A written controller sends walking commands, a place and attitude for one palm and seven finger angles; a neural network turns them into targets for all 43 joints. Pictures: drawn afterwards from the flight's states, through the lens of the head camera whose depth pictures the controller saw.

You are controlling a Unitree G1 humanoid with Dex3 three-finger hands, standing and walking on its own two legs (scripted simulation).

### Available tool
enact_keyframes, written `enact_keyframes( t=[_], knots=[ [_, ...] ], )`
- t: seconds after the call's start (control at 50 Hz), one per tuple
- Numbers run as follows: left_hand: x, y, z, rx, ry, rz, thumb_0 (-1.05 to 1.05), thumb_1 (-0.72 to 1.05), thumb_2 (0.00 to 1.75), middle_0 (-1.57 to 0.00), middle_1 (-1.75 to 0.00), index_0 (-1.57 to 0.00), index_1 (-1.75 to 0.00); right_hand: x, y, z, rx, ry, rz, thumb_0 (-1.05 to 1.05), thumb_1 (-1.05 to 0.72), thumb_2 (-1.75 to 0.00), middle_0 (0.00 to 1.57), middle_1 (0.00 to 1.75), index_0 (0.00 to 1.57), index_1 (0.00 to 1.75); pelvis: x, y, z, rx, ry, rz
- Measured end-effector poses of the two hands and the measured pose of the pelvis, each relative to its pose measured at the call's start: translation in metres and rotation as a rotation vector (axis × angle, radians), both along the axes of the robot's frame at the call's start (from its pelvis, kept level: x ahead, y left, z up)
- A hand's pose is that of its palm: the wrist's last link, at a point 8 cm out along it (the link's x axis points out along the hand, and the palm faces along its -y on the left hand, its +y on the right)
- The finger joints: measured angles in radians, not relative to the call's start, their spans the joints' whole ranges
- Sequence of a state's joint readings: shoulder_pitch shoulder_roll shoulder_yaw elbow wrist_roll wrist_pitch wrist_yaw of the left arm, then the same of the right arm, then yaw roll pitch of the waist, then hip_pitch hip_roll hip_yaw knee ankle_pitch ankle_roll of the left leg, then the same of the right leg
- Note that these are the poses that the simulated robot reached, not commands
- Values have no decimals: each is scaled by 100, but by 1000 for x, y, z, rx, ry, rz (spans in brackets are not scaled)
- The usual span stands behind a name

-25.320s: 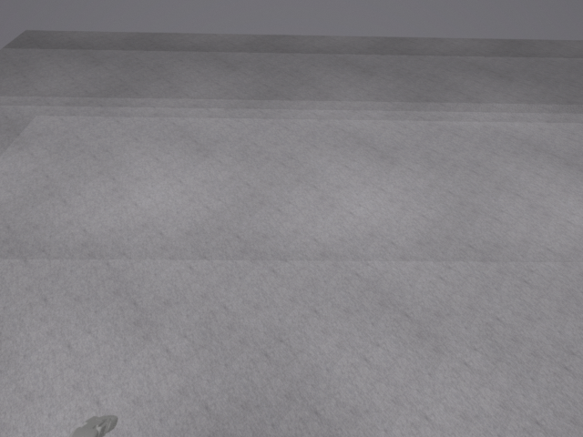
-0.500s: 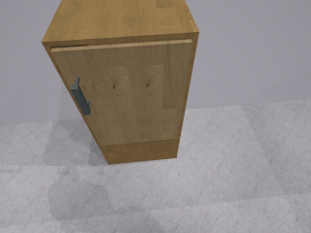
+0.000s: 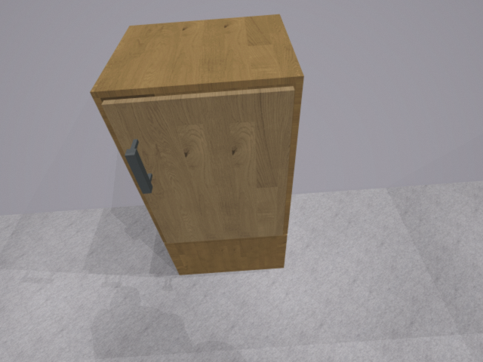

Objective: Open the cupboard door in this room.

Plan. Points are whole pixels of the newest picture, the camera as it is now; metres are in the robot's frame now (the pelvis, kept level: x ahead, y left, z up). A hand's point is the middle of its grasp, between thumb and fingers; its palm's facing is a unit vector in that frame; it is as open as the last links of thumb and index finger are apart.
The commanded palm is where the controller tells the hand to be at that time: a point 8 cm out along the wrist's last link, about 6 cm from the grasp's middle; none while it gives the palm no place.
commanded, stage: shuffle to correct the standing spot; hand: left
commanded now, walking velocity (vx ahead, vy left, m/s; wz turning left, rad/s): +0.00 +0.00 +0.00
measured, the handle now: (141, 166) +0.57 +0.29 -0.03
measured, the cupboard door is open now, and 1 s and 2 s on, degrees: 0 0 0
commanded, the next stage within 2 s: come to a stop and stand still in 0.26 s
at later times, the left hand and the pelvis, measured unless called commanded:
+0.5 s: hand out of the picture +0.05 +0.21 -0.17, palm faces +0.09 -0.97 -0.24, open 7.3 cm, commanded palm none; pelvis +0.02 +0.03 -0.01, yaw +2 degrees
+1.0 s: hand out of the picture +0.02 +0.24 -0.17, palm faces +0.08 -0.98 -0.20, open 7.3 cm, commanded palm none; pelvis +0.00 +0.06 +0.00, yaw +3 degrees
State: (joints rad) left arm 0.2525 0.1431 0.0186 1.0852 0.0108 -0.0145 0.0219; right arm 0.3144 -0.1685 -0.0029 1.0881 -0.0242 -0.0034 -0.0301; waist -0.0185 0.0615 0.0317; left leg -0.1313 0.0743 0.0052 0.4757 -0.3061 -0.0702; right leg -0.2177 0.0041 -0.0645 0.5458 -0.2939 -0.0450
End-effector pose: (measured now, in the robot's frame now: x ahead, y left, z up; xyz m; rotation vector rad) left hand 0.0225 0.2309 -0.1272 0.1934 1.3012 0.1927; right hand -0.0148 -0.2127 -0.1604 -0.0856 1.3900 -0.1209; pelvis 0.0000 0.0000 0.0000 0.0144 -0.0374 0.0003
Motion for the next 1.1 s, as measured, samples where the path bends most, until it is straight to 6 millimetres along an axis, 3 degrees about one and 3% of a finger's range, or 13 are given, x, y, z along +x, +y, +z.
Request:
enact_keyframes(
  t=[0.18, 0.32, 0.38, 0.5, 0.58, 0.68, 0.78, 0.92, 1.1],
  knots=[
    [-35, 0, -9, -40, 57, 60, 0, 91, 90, -20, -30, -20, -30, -27, 6, 3, -9, 92, 25, 1, -91, -90, 19, 30, 20, 30, -4, 8, -2, -12, 3, 29],
    [-48, 22, -20, -58, 105, 104, 0, 91, 90, -20, -30, -20, -30, -23, 21, 9, -39, 93, 39, 1, -91, -90, 19, 30, 20, 30, 5, 29, -7, 3, 12, 39],
    [-34, 28, -15, -49, 104, 81, 1, 91, 90, -20, -30, -20, -30, -23, 30, 10, -27, 83, 21, 1, -91, -90, 19, 30, 20, 30, 10, 32, -5, 6, 21, 36],
    [18, 29, -10, -3, -24, 54, 1, 93, 90, -20, -30, -20, -30, -14, 40, -3, 28, 114, 27, 1, -91, -90, 19, 30, 20, 30, 24, 25, -10, 34, 24, 43],
    [34, 26, -6, 9, -66, 56, 1, 94, 90, -20, -30, -20, -30, 10, 41, -9, 36, 107, 39, 1, -91, -90, 19, 30, 20, 30, 29, 25, -9, 7, 15, 74],
    [37, 30, -7, 1, -68, 62, 0, 95, 90, -20, -30, -20, -30, 49, 39, -2, 4, 13, 54, 2, -92, -90, 20, 30, 20, 30, 27, 28, -5, 5, 8, 73],
    [30, 35, -8, -10, -45, 72, 0, 94, 90, -20, -30, -20, -30, 63, 31, 7, -34, -34, 66, 3, -94, -90, 19, 30, 20, 30, 26, 33, -2, 1, 5, 52],
    [1, 48, -17, -33, -32, 32, 0, 92, 90, -20, -30, -20, -30, 83, 28, 22, -95, -192, 57, 2, -93, -90, 19, 30, 20, 30, 9, 52, -5, -21, -25, 55],
    [-34, 71, -14, -46, -19, 57, 0, 91, 90, -20, -30, -20, -30, 63, 59, 28, -75, -195, 100, 1, -92, -90, 19, 30, 20, 30, -8, 73, 0, -19, -20, 57]
  ],
)
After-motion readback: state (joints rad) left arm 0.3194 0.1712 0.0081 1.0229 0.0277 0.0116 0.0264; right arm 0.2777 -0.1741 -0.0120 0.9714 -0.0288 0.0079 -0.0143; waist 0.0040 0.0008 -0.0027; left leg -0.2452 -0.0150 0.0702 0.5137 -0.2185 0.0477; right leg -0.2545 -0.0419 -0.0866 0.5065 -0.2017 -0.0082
